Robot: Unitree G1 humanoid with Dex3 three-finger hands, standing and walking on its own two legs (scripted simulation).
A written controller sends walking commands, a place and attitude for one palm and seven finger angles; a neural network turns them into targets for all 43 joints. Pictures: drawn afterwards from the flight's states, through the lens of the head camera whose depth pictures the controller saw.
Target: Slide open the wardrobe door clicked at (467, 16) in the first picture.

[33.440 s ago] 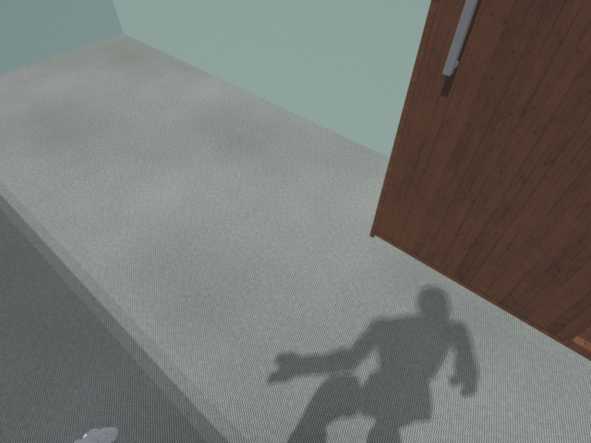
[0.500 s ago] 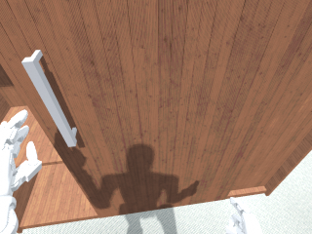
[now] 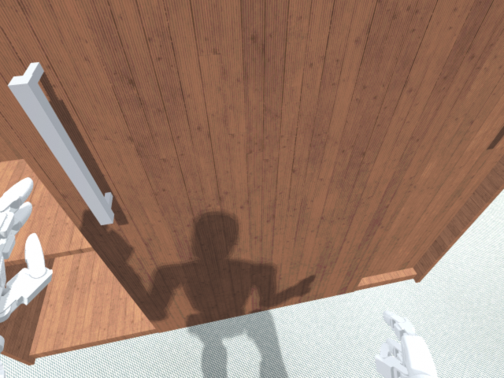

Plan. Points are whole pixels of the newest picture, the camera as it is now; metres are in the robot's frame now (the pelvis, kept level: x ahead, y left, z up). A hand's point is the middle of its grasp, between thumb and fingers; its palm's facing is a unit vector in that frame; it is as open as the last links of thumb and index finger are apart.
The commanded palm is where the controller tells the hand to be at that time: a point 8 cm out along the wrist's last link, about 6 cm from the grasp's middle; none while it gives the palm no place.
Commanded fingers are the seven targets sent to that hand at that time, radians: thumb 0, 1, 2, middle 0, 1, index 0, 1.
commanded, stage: step back with the hand held close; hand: left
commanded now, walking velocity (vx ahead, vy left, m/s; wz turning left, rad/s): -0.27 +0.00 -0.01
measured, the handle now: (76, 156) +0.38 +0.30 +0.17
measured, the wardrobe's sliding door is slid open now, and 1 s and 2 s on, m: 0.46 0.46 0.46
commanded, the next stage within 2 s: stop stepping back and stand still in 0.86 s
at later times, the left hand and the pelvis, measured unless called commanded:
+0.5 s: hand out of the picture +0.11 +0.29 +0.16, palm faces +0.48 -0.74 -0.46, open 7.4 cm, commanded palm +0.05 +0.32 +0.17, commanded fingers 0.00 0.90 0.90 -0.20 -0.30 -0.20 -0.30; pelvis -0.07 +0.01 -0.01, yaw +3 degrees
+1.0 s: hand out of the picture +0.07 +0.25 +0.16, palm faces +0.27 -0.83 -0.49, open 7.4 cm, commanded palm -0.01 +0.30 +0.17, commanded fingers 0.00 0.90 0.90 -0.20 -0.30 -0.20 -0.30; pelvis -0.17 +0.01 -0.01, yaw -4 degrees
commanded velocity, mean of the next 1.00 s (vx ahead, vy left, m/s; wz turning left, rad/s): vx -0.29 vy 0.01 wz -0.06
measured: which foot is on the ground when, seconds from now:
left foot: down 0.00-0.98, up 1.00-1.00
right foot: down 0.00-0.58, up 0.60-0.90, down 0.92-1.00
